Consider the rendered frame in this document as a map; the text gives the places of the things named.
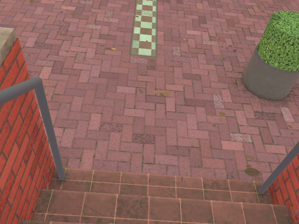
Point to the stairs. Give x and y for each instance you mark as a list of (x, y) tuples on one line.
[(88, 196)]

